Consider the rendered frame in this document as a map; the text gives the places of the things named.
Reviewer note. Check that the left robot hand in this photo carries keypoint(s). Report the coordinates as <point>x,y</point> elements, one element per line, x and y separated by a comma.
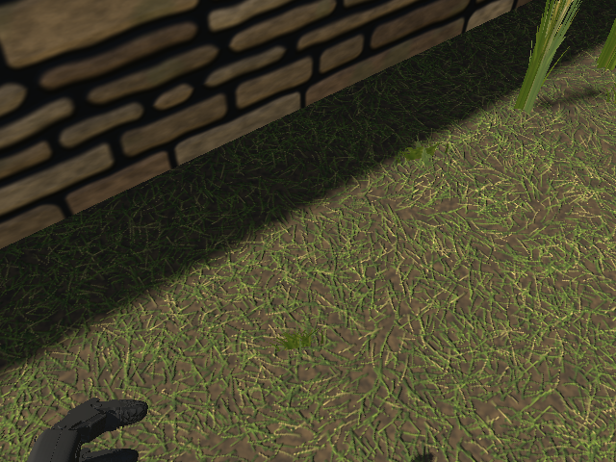
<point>82,424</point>

